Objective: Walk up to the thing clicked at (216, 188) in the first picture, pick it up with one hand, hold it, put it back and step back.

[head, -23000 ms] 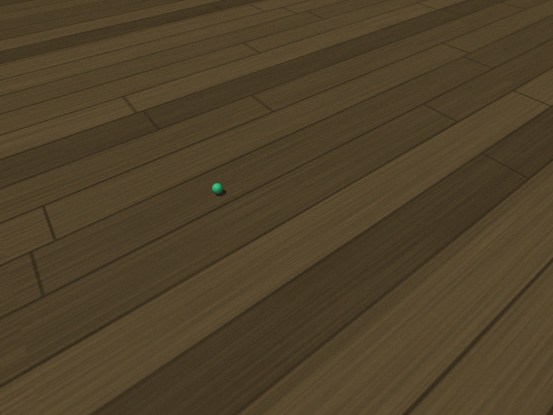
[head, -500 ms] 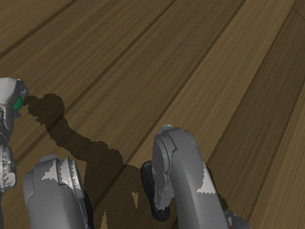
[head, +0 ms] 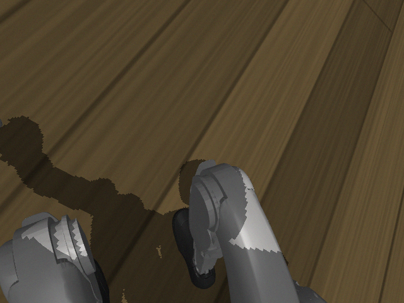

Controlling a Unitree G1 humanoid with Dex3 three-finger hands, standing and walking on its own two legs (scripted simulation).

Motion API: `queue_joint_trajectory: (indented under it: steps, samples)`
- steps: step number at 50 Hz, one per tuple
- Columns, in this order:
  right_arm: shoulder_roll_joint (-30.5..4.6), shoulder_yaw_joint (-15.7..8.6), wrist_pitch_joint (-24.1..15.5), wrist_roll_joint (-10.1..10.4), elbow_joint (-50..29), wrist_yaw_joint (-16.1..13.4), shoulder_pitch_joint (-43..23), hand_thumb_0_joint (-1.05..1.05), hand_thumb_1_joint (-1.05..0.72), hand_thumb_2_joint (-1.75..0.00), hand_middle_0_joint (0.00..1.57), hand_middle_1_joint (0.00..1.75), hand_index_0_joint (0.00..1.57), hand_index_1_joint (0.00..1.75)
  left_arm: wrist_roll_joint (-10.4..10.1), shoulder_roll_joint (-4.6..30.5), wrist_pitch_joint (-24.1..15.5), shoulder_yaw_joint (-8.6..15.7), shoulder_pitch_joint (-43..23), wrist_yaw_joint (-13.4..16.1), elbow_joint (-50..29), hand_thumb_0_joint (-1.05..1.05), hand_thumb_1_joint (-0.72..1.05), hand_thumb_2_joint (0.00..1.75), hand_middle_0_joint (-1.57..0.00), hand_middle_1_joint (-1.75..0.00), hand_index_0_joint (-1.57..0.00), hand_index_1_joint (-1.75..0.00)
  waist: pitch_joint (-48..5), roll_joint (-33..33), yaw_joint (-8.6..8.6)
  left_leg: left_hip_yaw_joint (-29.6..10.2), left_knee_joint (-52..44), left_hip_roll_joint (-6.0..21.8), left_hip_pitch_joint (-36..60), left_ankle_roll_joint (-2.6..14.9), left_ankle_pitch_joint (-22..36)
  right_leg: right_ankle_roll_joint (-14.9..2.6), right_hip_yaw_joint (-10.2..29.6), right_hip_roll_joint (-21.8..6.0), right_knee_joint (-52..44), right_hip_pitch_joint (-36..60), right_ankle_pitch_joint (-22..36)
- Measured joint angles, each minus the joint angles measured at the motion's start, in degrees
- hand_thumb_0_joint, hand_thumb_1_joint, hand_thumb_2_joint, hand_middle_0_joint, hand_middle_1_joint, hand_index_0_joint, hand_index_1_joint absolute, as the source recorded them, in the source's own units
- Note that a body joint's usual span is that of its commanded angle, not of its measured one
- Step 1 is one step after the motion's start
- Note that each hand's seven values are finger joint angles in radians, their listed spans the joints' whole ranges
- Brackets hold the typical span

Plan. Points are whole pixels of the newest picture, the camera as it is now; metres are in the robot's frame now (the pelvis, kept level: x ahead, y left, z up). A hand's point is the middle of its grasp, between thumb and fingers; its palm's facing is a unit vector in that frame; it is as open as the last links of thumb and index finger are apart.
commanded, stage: rest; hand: left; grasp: from above
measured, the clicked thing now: out of the picture +0.48 +0.29 -0.24
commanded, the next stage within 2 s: open in 1.00 s
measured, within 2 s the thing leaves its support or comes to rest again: rests again in 0.74 s
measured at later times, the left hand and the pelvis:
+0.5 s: hand out of the picture +0.46 +0.28 -0.24, palm faces -0.43 -0.14 -0.89, open 7.2 cm; pelvis +0.00 +0.00 +0.00, yaw -2 degrees
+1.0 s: hand out of the picture +0.46 +0.28 -0.25, palm faces -0.44 -0.14 -0.89, open 7.2 cm; pelvis -0.01 +0.00 +0.00, yaw -3 degrees
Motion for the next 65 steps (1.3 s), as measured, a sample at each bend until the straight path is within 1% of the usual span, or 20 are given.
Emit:
queue_joint_trajectory:
  steps: [2,5,15,20,27,32,38,44,52,58,61,65]
  samples:
    - [-0.1,0.11,-0.26,-0.1,-0.03,0.25,-0.15,0.0,-0.91,-0.9,0.2,0.3,0.21,0.3,-0.04,0.37,0.07,0.41,0.1,0.51,0.17,-0.02,0.33,0.29,-0.87,-0.45,-0.94,-0.42,0.19,-0.02,-0.15,-0.2,0.24,0.03,-0.04,0.08,-0.06,0.12,-0.15,0.09,0.02,0.09,0.04]
    - [-0.21,0.31,-0.6,-0.33,-0.01,0.66,-0.22,0.0,-0.91,-0.9,0.2,0.3,0.21,0.3,-0.2,0.62,0.27,0.17,0.0,1.34,0.97,-0.02,0.33,0.29,-0.86,-0.46,-0.94,-0.42,0.15,-0.02,-0.24,-0.34,0.36,0.07,-0.14,0.14,-0.12,0.21,-0.27,0.18,-0.06,0.09,0.08]
    - [-0.55,2.32,-2.07,-0.68,-0.65,1.69,-1.15,0.0,-0.91,-0.9,0.2,0.3,0.2,0.3,-0.57,2.4,0.02,-0.44,-1.27,1.71,3.91,-0.02,0.34,0.29,-0.86,-0.46,-0.94,-0.42,1.52,-0.91,-1.09,-1.01,0.71,0.15,0.36,0.21,-0.01,0.41,-0.81,0.45,-0.26,0.81,0.52]
    - [-0.62,3.46,-2.55,-0.96,-0.88,1.96,-1.49,0.0,-0.91,-0.9,0.2,0.3,0.2,0.3,-0.11,3.34,-0.36,-0.44,-1.45,2.56,4.5,-0.02,0.34,0.28,-0.86,-0.45,-0.94,-0.42,2.05,-1.59,-1.58,-1.5,1.01,0.2,0.55,0.14,0.06,0.45,-1.19,0.62,-0.31,1.09,0.83]
    - [-0.99,4.42,-3.34,-1.44,-1.38,2.39,-1.72,0.0,-0.91,-0.9,0.2,0.3,0.2,0.3,0.42,4.46,-0.09,-0.92,-2.01,3.68,5.86,-0.02,0.34,0.28,-0.87,-0.45,-0.94,-0.42,2.56,-1.93,-2.16,-1.94,1.33,0.22,0.47,0.17,0.07,0.59,-1.53,0.79,-0.39,1.21,1.05]
    - [-1.3,5.16,-4.05,-1.54,-1.79,2.85,-2.0,0.0,-0.91,-0.9,0.2,0.3,0.2,0.3,-0.23,5.25,0.4,-0.93,-2.28,4.15,6.17,-0.02,0.34,0.28,-0.87,-0.45,-0.94,-0.42,3.4,-2.36,-2.41,-2.27,1.41,0.34,0.78,0.11,-0.03,0.62,-1.79,0.97,-0.54,1.49,1.2]
    - [-1.78,5.86,-4.75,-1.49,-2.04,3.07,-2.35,0.0,-0.91,-0.9,0.2,0.3,0.2,0.3,-1.22,5.83,0.48,-1.15,-2.62,3.83,6.51,-0.02,0.34,0.28,-0.86,-0.45,-0.94,-0.42,4.16,-2.52,-2.57,-2.66,1.5,0.33,0.72,0.14,-0.01,0.7,-2.11,1.07,-0.76,1.61,1.33]
    - [-1.89,6.48,-5.01,-1.54,-2.39,3.1,-2.6,0.0,-0.92,-0.9,0.2,0.3,0.2,0.3,-1.37,6.56,0.11,-1.53,-2.59,3.78,6.0,-0.02,0.33,0.29,-0.87,-0.45,-0.94,-0.42,4.81,-3.15,-2.67,-2.96,1.59,0.42,0.94,0.2,-0.23,0.84,-2.35,1.24,-0.98,1.94,1.32]
    - [-2.07,7.28,-5.29,-1.42,-2.68,3.38,-2.84,0.0,-0.92,-0.91,0.2,0.3,0.2,0.3,-1.27,6.99,0.0,-2.22,-2.56,4.42,6.35,-0.02,0.32,0.3,-0.88,-0.44,-0.95,-0.41,4.78,-3.5,-2.7,-3.39,1.71,0.36,1.34,0.1,-0.46,0.84,-2.71,1.29,-1.15,2.51,1.19]
    - [-2.4,7.69,-5.71,-1.37,-3.32,3.43,-3.18,0.0,-0.92,-0.9,0.2,0.3,0.2,0.3,-1.71,7.41,0.1,-3.01,-3.04,4.67,7.27,-0.02,0.32,0.3,-0.88,-0.45,-0.95,-0.41,5.17,-3.55,-2.82,-3.52,1.66,0.33,1.29,0.24,-0.24,0.99,-2.82,1.34,-1.38,2.65,1.41]
    - [-2.5,7.95,-5.84,-1.38,-3.49,3.47,-3.32,0.0,-0.91,-0.9,0.2,0.3,0.2,0.3,-1.81,7.48,0.02,-3.03,-3.06,4.66,7.26,-0.02,0.32,0.31,-0.86,-0.46,-0.93,-0.42,5.41,-3.65,-2.76,-3.54,1.58,0.37,1.46,0.22,-0.17,0.99,-2.84,1.39,-1.5,2.8,1.53]
    - [-2.56,8.3,-6.02,-1.31,-3.66,3.56,-3.43,0.0,-0.91,-0.9,0.2,0.3,0.2,0.3,-2.01,7.48,0.07,-3.45,-2.92,4.61,7.33,-0.01,0.3,0.34,-0.81,-0.51,-0.83,-0.45,5.62,-3.85,-2.73,-3.66,1.53,0.45,1.77,0.18,-0.15,0.99,-2.93,1.48,-1.61,3.04,1.68]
